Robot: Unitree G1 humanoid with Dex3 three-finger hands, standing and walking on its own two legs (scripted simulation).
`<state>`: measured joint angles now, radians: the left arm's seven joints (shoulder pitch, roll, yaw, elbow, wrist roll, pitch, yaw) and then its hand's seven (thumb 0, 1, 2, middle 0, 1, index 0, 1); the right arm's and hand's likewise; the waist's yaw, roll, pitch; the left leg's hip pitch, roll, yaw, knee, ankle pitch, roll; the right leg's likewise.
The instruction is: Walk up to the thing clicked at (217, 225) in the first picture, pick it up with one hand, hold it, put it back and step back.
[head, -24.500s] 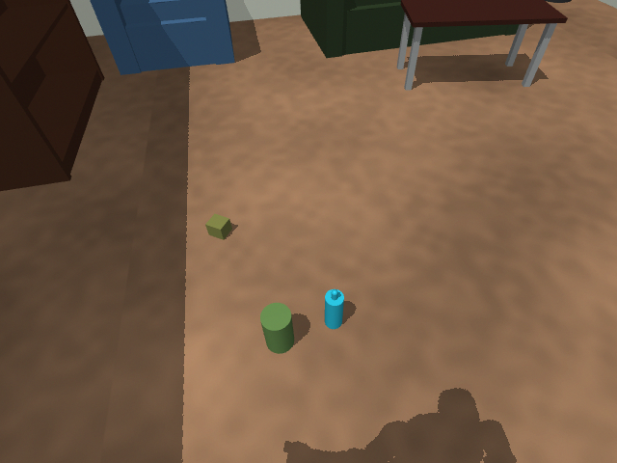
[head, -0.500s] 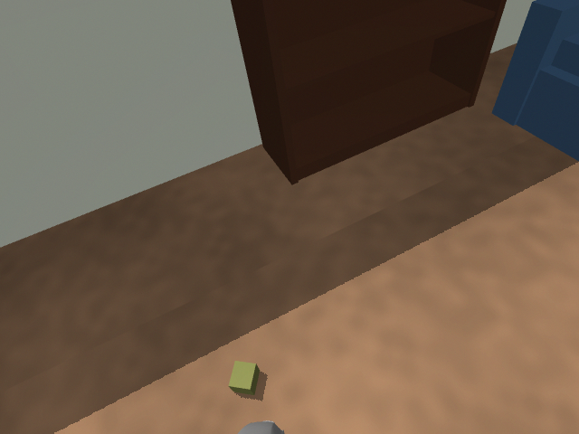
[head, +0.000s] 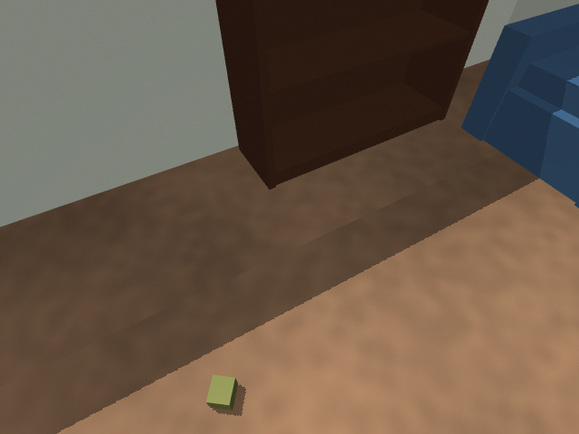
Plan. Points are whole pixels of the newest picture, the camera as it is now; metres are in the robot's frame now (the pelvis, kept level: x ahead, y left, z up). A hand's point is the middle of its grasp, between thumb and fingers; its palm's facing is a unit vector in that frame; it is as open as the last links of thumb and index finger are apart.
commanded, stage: walk up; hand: left
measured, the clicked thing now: (222, 392) +0.36 +0.26 -0.73
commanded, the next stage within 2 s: stand in 1.10 s
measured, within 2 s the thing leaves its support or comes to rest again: neither
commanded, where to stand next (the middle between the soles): +0.05 -0.01 m, yaw +0 degrees
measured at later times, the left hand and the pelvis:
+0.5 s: hand out of the picture +0.11 +0.24 -0.15, palm faces -0.08 -0.93 -0.36, open 7.4 cm; pelvis +0.02 -0.01 +0.01, yaw -2 degrees
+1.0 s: hand out of the picture +0.14 +0.24 -0.14, palm faces -0.09 -0.93 -0.36, open 7.4 cm; pelvis +0.03 -0.01 +0.01, yaw -3 degrees
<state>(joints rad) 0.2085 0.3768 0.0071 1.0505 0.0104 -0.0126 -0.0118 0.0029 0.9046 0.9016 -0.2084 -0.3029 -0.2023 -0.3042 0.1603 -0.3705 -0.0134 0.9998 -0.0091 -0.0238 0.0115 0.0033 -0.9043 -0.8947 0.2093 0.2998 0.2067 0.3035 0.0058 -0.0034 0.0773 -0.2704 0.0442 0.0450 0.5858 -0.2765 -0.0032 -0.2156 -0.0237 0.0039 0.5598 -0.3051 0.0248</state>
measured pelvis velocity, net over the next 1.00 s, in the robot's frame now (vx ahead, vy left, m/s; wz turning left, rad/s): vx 0.03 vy -0.01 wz -0.06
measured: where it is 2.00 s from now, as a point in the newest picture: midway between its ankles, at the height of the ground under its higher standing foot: outside the picture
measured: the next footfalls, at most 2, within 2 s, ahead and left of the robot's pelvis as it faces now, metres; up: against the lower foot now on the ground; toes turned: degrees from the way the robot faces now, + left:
none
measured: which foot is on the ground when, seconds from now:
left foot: down 0.00-1.00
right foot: down 0.00-1.00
